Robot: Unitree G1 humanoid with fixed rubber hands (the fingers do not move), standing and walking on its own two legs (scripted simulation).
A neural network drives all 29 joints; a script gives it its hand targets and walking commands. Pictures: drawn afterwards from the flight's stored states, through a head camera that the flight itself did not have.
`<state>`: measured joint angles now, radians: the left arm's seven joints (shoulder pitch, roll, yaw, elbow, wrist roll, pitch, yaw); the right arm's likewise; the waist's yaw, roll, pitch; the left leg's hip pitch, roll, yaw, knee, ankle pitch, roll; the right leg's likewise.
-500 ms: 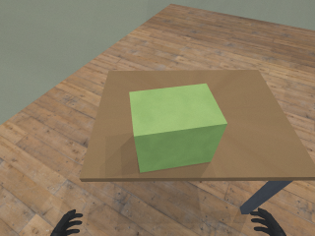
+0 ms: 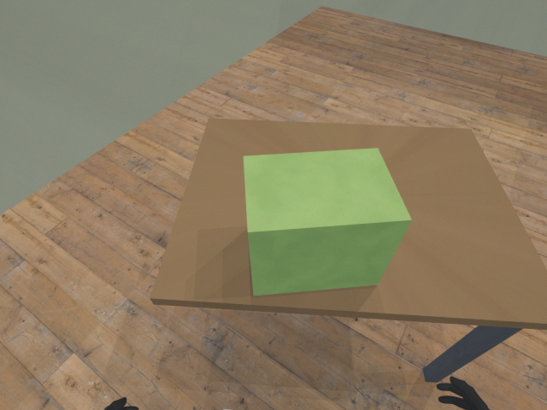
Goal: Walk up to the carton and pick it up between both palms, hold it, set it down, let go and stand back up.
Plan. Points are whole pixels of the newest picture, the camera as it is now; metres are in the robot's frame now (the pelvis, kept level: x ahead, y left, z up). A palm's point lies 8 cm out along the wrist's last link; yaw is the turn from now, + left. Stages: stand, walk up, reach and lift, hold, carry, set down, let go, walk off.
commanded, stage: walk up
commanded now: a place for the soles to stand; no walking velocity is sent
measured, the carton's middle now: (314, 223) +0.46 -0.06 -0.05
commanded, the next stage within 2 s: reach and lift in 0.60 s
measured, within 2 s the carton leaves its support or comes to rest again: neither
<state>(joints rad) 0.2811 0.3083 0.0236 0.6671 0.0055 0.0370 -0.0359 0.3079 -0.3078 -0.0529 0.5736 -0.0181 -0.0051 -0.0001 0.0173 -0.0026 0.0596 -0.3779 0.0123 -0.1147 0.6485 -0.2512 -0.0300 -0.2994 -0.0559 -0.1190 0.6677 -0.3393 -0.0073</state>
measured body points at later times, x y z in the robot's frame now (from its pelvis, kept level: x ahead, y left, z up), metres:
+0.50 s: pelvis +0.01 +0.00 +0.00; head +0.03 +0.01 +0.45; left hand +0.12 +0.29 -0.10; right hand +0.17 -0.27 -0.08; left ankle +0.07 +0.16 -0.72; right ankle +0.01 -0.12 -0.72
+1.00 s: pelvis +0.02 -0.01 +0.01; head +0.01 +0.02 +0.46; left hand +0.23 +0.23 -0.07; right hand +0.17 -0.27 -0.05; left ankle +0.07 +0.16 -0.72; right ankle +0.01 -0.12 -0.72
